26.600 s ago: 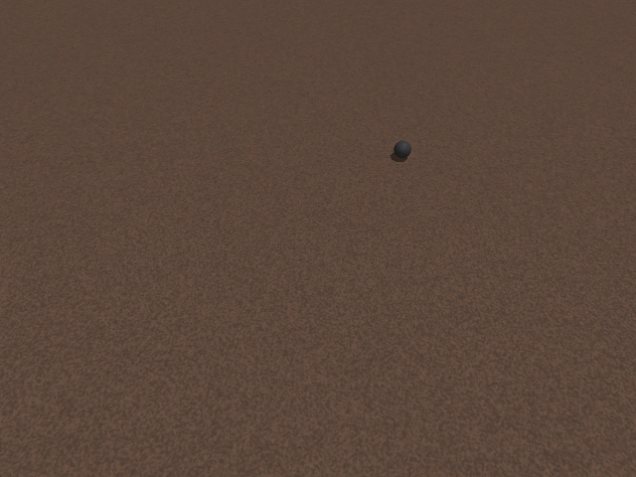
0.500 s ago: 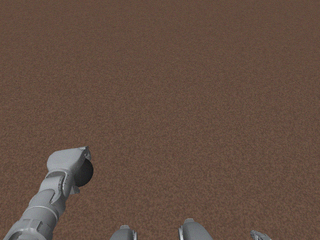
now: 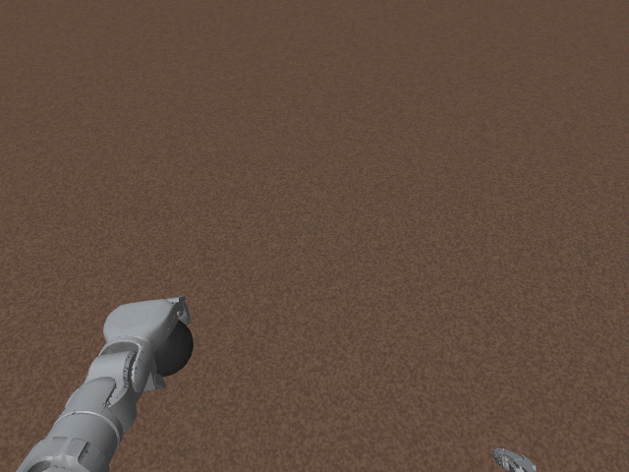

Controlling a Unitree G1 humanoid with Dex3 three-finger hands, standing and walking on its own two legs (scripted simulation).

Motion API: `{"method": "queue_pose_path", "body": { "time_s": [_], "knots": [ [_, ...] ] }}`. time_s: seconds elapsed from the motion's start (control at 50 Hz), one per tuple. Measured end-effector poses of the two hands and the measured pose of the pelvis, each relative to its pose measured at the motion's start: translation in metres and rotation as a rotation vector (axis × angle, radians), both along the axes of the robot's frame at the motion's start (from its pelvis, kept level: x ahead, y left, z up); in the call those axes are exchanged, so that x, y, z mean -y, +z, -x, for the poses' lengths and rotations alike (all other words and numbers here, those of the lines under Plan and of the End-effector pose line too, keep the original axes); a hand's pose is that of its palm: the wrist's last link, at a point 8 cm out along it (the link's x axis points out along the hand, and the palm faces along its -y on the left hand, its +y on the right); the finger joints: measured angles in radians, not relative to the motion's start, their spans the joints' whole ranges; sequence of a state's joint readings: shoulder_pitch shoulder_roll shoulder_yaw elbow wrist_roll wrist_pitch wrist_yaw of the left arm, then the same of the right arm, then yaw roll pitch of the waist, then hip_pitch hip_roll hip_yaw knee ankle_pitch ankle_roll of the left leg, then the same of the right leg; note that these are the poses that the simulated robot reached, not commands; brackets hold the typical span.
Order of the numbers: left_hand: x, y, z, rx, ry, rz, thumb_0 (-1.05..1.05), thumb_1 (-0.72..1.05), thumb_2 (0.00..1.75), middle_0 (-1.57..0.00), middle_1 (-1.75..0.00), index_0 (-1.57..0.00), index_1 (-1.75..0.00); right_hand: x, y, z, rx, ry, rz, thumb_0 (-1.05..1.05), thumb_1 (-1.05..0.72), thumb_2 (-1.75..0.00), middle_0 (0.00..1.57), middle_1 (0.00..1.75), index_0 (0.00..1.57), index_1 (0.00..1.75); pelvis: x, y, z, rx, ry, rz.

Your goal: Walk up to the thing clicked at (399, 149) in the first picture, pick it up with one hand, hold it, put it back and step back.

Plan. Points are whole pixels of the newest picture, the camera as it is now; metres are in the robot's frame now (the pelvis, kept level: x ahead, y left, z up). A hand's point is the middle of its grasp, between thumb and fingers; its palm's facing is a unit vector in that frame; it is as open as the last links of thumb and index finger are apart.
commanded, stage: hold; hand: left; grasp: from above
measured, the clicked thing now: (163, 346) +0.33 +0.22 -0.08
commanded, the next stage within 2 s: crouch in 1.72 s
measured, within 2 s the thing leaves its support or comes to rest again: neither
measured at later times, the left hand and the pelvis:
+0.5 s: hand (148, 343) +0.31 +0.22 -0.04, palm faces -0.46 -0.05 -0.89, open 10.9 cm; pelvis +0.01 +0.00 +0.01, yaw -1 degrees
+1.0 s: hand (148, 354) +0.29 +0.21 -0.02, palm faces -0.46 -0.04 -0.89, open 10.9 cm; pelvis +0.00 -0.01 +0.02, yaw +0 degrees
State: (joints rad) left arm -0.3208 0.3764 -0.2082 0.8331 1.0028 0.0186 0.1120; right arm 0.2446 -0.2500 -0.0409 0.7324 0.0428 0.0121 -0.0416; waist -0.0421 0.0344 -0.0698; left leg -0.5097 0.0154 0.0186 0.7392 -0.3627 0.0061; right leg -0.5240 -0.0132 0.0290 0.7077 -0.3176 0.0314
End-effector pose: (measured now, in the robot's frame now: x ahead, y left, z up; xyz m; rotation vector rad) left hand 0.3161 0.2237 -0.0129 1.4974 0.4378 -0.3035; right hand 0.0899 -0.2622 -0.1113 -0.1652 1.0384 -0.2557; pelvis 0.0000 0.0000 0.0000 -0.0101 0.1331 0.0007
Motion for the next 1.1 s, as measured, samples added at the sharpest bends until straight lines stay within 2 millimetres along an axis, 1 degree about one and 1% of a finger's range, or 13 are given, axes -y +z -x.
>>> {"method": "queue_pose_path", "body": {
  "time_s": [0.22,0.48,0.72,0.94,1.1],
  "knots": [
    [0.001,0.017,-0.007,-0.003,-0.011,0.004,-0.01,-0.10,0.77,-0.61,-0.86,-0.48,-0.79,0.001,0.010,-0.011,0.021,0.002,-0.004,0.01,-0.91,-0.90,0.20,0.30,0.20,0.30,-0.001,0.008,-0.007,0.028,-0.005,-0.002],
    [0.004,0.031,-0.003,-0.003,-0.027,-0.001,-0.01,-0.11,0.80,-0.60,-0.87,-0.47,-0.80,-0.001,0.016,-0.020,0.039,0.010,-0.020,0.01,-0.91,-0.90,0.20,0.30,0.20,0.30,0.000,0.014,-0.008,0.057,-0.011,-0.006],
    [0.009,0.040,0.007,-0.009,-0.035,0.004,-0.02,-0.13,0.83,-0.59,-0.90,-0.46,-0.83,-0.001,0.021,-0.025,0.068,0.023,-0.031,0.01,-0.91,-0.90,0.20,0.30,0.20,0.30,0.003,0.018,-0.003,0.085,-0.011,-0.009],
    [0.012,0.046,0.018,-0.003,-0.045,0.008,-0.02,-0.12,0.83,-0.58,-0.90,-0.46,-0.83,-0.001,0.026,-0.031,0.093,0.037,-0.031,0.01,-0.91,-0.90,0.20,0.30,0.20,0.30,0.005,0.020,0.002,0.105,-0.010,-0.012],
    [0.013,0.053,0.022,0.007,-0.045,0.006,-0.02,-0.12,0.83,-0.58,-0.90,-0.45,-0.83,-0.003,0.028,-0.035,0.110,0.046,-0.036,0.01,-0.91,-0.90,0.20,0.30,0.20,0.30,0.006,0.022,0.005,0.119,-0.009,-0.013]
  ]
}}
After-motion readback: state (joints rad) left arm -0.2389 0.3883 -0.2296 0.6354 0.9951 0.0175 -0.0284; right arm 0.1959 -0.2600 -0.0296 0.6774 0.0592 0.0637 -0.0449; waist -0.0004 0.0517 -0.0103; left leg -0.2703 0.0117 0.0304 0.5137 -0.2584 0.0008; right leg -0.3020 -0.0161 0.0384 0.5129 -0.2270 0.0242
